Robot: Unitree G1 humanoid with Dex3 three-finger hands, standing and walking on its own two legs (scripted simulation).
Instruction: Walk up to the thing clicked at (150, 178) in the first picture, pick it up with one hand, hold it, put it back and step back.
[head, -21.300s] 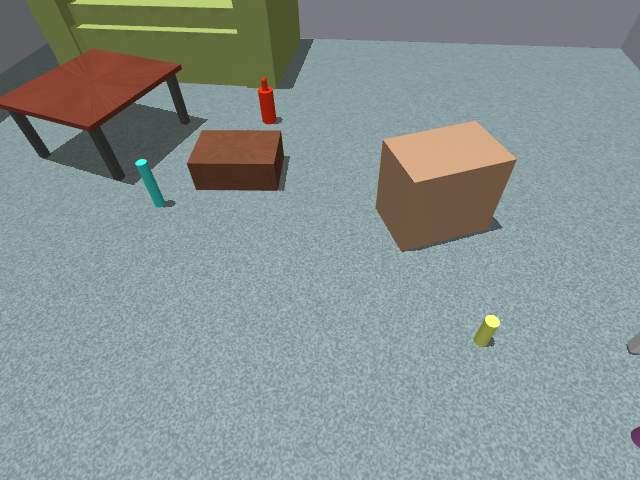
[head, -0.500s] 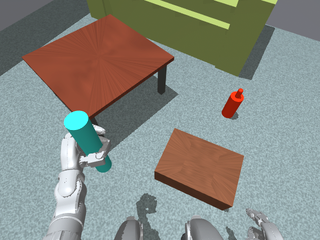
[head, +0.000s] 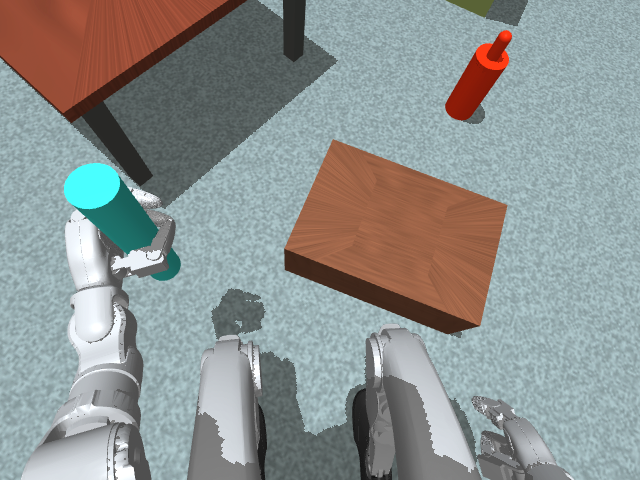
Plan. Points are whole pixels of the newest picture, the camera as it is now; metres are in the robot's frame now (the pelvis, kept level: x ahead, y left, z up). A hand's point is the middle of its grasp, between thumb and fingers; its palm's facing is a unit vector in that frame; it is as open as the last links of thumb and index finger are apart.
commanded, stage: crouch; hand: left
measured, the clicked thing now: (137, 235) +0.42 +0.23 -0.05
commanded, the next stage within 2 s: lower in 0.92 s
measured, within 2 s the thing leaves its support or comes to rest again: neither
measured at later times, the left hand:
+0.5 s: hand (175, 254) +0.44 +0.22 -0.19, palm faces +0.18 -0.98 -0.03, open 6.2 cm
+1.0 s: hand (182, 262) +0.44 +0.23 -0.25, palm faces +0.18 -0.98 -0.02, open 6.2 cm
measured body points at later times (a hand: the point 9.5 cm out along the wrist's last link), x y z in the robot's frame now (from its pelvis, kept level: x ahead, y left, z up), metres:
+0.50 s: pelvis -0.03 +0.00 -0.13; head +0.18 +0.05 +0.26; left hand +0.42 +0.27 -0.19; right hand +0.04 -0.27 -0.25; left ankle +0.06 +0.13 -0.46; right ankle +0.07 -0.12 -0.46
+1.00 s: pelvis -0.03 +0.01 -0.17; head +0.20 +0.07 +0.21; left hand +0.43 +0.28 -0.25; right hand +0.06 -0.27 -0.27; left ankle +0.06 +0.13 -0.46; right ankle +0.07 -0.12 -0.46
